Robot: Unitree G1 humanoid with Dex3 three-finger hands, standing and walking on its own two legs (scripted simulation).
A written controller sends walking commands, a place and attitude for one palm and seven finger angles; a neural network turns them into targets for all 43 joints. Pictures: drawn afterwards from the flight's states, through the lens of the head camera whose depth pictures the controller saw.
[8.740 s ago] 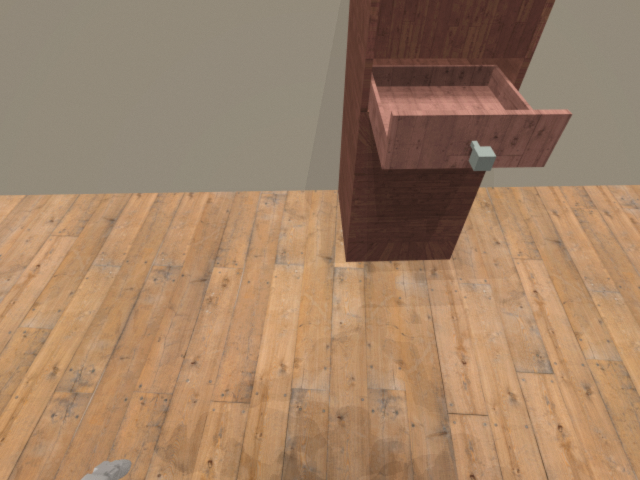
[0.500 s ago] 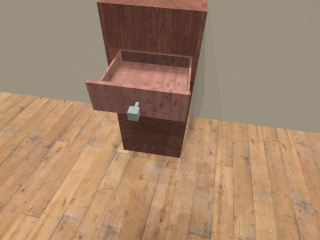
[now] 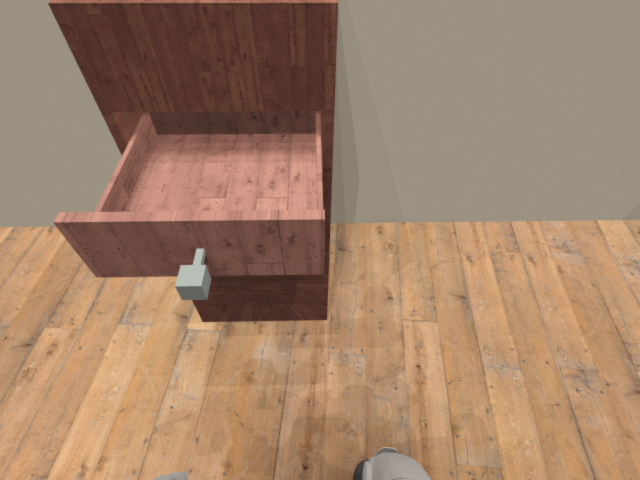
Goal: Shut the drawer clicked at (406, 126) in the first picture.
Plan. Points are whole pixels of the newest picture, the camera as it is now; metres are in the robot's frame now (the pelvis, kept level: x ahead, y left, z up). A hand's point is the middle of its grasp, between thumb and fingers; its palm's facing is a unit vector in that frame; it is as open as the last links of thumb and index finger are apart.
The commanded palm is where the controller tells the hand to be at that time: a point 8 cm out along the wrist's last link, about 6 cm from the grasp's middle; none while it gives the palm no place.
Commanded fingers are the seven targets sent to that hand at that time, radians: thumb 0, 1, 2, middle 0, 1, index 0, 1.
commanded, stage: take the last steps up to it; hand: left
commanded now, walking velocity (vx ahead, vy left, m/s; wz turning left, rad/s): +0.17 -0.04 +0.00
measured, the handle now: (196, 271) +0.41 +0.19 -0.01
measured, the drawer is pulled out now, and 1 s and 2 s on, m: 0.28 0.28 0.28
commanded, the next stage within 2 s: come to a stop and stand still in 0.10 s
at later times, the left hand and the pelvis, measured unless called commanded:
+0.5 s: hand out of the picture +0.11 +0.16 -0.17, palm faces +0.12 -0.98 -0.18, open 7.3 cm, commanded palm none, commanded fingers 0.00 0.90 0.90 -0.20 -0.30 -0.20 -0.30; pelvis +0.09 -0.02 +0.01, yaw +1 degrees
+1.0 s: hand out of the picture +0.11 +0.15 -0.17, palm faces +0.01 -0.97 -0.22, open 7.4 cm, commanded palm none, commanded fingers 0.00 0.90 0.90 -0.20 -0.30 -0.20 -0.30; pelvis +0.10 -0.03 +0.00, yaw -1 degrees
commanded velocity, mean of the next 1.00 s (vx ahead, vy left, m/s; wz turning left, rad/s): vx -0.04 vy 0.00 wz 0.01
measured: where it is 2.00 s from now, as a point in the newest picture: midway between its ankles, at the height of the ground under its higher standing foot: outside the picture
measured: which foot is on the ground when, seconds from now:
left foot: down 0.00-0.04, up 0.06-0.44, down 0.46-1.00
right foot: up 0.00-0.02, down 0.04-1.00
